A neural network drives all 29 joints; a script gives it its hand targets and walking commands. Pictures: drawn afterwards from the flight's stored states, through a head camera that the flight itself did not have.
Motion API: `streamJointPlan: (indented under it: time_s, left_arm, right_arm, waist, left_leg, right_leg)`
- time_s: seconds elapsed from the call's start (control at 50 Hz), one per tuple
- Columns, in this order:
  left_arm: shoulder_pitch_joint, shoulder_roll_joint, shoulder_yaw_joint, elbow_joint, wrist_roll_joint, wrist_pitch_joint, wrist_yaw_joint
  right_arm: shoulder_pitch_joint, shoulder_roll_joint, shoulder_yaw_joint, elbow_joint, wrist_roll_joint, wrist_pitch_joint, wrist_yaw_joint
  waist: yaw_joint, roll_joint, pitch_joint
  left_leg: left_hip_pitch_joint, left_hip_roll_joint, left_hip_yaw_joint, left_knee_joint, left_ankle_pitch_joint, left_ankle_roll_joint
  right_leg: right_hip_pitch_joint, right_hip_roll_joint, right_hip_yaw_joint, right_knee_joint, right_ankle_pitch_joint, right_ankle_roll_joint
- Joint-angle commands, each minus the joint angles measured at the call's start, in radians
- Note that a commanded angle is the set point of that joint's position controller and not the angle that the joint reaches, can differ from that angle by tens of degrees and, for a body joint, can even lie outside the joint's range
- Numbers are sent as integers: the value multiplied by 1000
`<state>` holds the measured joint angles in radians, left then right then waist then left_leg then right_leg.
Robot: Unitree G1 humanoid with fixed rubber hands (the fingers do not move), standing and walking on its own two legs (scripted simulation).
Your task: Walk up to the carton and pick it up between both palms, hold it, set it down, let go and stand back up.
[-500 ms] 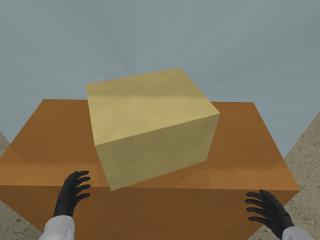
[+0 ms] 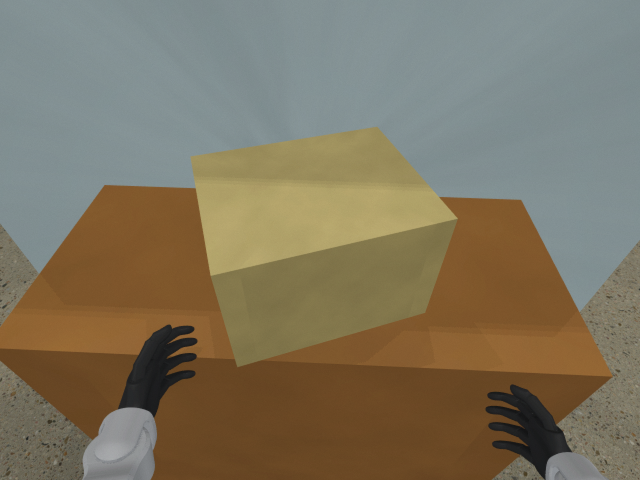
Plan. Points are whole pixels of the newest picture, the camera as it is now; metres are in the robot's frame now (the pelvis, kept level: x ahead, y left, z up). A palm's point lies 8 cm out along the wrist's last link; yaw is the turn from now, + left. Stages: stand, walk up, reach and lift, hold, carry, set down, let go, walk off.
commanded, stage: set down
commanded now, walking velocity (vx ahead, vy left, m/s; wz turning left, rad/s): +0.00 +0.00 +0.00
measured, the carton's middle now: (312, 237) +0.44 +0.05 +0.08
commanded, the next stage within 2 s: let go in 0.36 s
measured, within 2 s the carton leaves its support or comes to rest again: neither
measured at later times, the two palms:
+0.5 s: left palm (141, 392) +0.22 +0.23 +0.04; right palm (549, 474) +0.17 -0.24 -0.03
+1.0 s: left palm (133, 392) +0.22 +0.24 +0.04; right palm out of the picture +0.11 -0.22 -0.02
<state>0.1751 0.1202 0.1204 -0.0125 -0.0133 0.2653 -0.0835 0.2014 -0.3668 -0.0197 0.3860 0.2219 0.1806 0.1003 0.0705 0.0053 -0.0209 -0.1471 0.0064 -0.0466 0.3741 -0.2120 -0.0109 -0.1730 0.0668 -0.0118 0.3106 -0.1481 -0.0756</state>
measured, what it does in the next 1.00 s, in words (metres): shifts its weight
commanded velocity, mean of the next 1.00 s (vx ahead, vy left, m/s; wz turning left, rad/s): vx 0.00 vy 0.00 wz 0.00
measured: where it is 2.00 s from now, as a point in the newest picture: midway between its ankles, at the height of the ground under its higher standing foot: outside the picture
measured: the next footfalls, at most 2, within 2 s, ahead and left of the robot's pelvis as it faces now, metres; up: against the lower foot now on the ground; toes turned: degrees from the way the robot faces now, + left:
right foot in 1.20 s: -0.19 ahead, -0.06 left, +0.00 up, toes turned -2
left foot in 1.40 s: -0.05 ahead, +0.13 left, +0.00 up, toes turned -5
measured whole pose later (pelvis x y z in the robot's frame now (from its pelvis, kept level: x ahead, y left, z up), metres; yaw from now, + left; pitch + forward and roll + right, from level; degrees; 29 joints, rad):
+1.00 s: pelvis -0.10 +0.04 -0.01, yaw -1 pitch -8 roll -2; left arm -0.25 0.17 0.12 0.38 0.04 0.34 -0.09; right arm 0.06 -0.35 0.01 0.46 0.08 0.18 0.06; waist -0.01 0.00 0.07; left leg -0.22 -0.02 0.00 0.48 -0.23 0.05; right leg -0.31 0.03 -0.02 0.65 -0.33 -0.06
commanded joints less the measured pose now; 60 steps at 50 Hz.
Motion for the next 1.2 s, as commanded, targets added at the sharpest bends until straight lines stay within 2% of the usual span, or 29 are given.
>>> streamJointPlan:
  time_s: [0.0,0.22,0.54,0.66,0.82,0.9,0.92,0.94,0.96,0.98,1.0,1.02,1.04,1.06,1.08,1.1,1.12,1.14,1.16,1.18]
  left_arm:
    - [-71,132,-32,371,67,184,18]
    - [-126,144,-36,432,87,211,0]
    - [-296,174,-24,482,110,260,-6]
    - [-384,184,-14,499,117,278,-5]
    - [-508,189,0,493,130,309,1]
    - [-570,179,1,484,135,325,11]
    - [-406,318,50,472,73,52,59]
    - [-330,291,70,517,64,-27,69]
    - [-207,296,82,546,64,-72,69]
    - [-112,348,87,558,56,-116,77]
    - [-23,388,96,582,54,-144,85]
    - [9,416,96,585,54,-164,90]
    - [-8,414,84,575,65,-179,81]
    - [-54,386,61,553,67,-195,64]
    - [-83,337,37,545,51,-212,45]
    - [-80,324,22,576,44,-219,33]
    - [-1,307,13,635,36,-216,27]
    - [17,292,6,673,51,-216,37]
    - [-75,346,1,642,68,-227,41]
    - [-162,437,17,593,95,-246,55]
  right_arm:
    - [-109,-6,-35,-44,-132,-34,-33]
    - [-142,6,-23,-9,-135,-31,-48]
    - [-242,-2,11,2,-112,14,-36]
    - [-288,-10,23,-1,-106,39,-27]
    - [-345,-29,32,-10,-97,71,-10]
    - [-376,-50,24,-9,-90,88,3]
    - [63,-66,-45,136,-325,-4,-43]
    - [144,-138,-46,175,-349,-41,-72]
    - [48,-198,-66,132,-359,-84,-96]
    - [-106,-243,-82,61,-353,-128,-114]
    - [-250,-281,-98,-8,-346,-160,-124]
    - [-301,-292,-100,-50,-326,-174,-124]
    - [-244,-279,-99,-64,-312,-181,-117]
    - [-147,-260,-98,-48,-304,-181,-107]
    - [-47,-233,-94,-18,-289,-173,-94]
    - [29,-245,-98,15,-286,-161,-85]
    - [86,-234,-103,42,-286,-144,-83]
    - [187,-175,-83,70,-278,-135,-81]
    - [257,-110,-70,75,-276,-134,-78]
    - [223,-143,-88,61,-303,-144,-82]
  waist:
    - [-48,-132,216]
    - [-45,-137,224]
    - [-38,-169,189]
    - [-44,-188,166]
    - [-59,-218,119]
    - [-65,-200,100]
    - [-168,-162,176]
    - [-125,116,123]
    - [-58,205,107]
    - [20,151,144]
    - [96,95,152]
    - [123,29,160]
    - [101,-59,119]
    - [60,-57,87]
    - [18,13,12]
    - [-19,96,-34]
    - [-23,97,-76]
    - [-39,-35,-61]
    - [-93,-269,9]
    - [-113,-279,88]
  left_leg:
    - [-65,-37,63,-22,-121,6]
    - [-23,-37,58,-6,-161,3]
    - [56,-40,53,37,-175,2]
    - [107,-42,47,66,-175,-2]
    - [286,-46,17,149,-170,-19]
    - [324,-32,-3,166,-197,-25]
    - [-68,28,-41,196,-380,31]
    - [-437,177,-199,-116,-532,154]
    - [-733,303,-330,-340,-682,212]
    - [-856,318,-312,-382,-635,205]
    - [-895,295,-247,-350,-567,165]
    - [-835,249,-177,-234,-444,130]
    - [-695,214,-183,-162,-452,103]
    - [-533,175,-180,-156,-508,70]
    - [-308,176,-222,-175,-529,69]
    - [-199,191,-243,-165,-496,62]
    - [-106,141,-202,-76,-466,37]
    - [-139,73,-157,86,-470,20]
    - [-343,-9,-53,371,-346,17]
    - [-480,-62,49,576,-276,17]
  right_leg:
    - [-31,-108,140,-112,-454,-6]
    - [-55,-109,119,-114,-473,-4]
    - [-148,-134,101,-135,-485,-11]
    - [-204,-150,101,-141,-503,-26]
    - [-397,-190,97,-153,-526,-63]
    - [-453,-193,85,-137,-509,-79]
    - [-396,-64,-33,123,-496,94]
    - [-100,68,-110,704,-361,133]
    - [69,75,-19,1087,-296,129]
    - [58,58,11,1295,-273,132]
    - [78,8,31,1352,-246,118]
    - [52,-37,54,1219,-274,91]
    - [19,-62,40,1014,-293,74]
    - [2,-65,-9,726,-411,60]
    - [-7,-30,-62,434,-595,50]
    - [73,-35,-71,200,-610,23]
    - [166,-24,-81,-41,-504,15]
    - [218,-31,11,-166,-400,32]
    - [183,-221,348,-190,-524,5]
    - [34,-374,532,-175,-656,-50]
